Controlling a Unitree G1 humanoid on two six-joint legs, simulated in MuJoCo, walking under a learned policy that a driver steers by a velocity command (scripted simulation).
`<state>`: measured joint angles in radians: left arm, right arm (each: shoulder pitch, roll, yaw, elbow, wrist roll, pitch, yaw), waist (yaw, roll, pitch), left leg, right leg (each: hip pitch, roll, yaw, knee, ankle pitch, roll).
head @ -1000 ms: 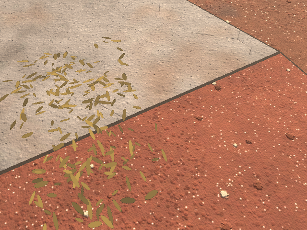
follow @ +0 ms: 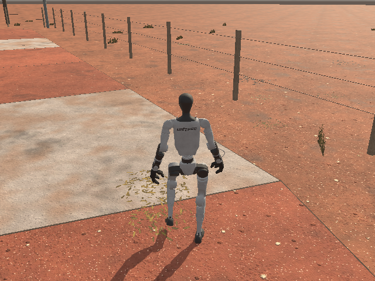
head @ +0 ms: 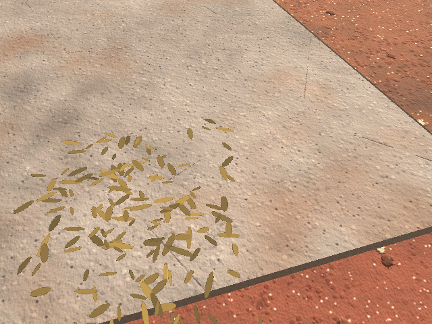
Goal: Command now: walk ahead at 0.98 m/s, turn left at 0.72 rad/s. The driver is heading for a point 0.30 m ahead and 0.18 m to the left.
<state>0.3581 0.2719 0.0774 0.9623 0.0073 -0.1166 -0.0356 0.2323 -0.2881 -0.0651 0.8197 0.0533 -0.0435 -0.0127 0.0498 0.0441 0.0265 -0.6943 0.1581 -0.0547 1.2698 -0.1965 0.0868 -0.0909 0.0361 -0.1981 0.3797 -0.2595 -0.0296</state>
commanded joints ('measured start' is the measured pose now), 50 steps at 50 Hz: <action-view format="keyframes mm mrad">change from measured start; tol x32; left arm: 1 -192 44 -4 -98 10 -30 11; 50 -272 67 -11 -102 -5 73 44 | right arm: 1 48 17 6 -62 -14 23 4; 50 22 -49 6 54 -62 61 -11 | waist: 1 -100 -104 139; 9 -51 -36 118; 15 -131 146 -510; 19 -25 -136 -98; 50 -56 -70 -118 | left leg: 1 -21 53 -43 -73 158 -14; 11 342 -218 251 -522 190 78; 14 1061 97 -456 -645 824 322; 15 1092 180 -647 -814 597 377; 21 399 48 -207 -976 655 205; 35 592 10 -63 -841 580 119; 41 405 -156 -4 -673 -137 -75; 50 458 -126 -27 -823 90 -35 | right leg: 1 -220 -241 86 -293 122 -81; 7 64 -255 -84 -267 453 -37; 11 160 -295 -76 202 1370 -37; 12 76 -275 -43 449 1285 -32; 14 -474 47 125 1267 -396 61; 15 -472 26 343 1307 -355 27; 35 -322 -90 217 163 197 56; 38 -21 -225 348 114 926 -66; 50 -55 -132 277 129 439 -61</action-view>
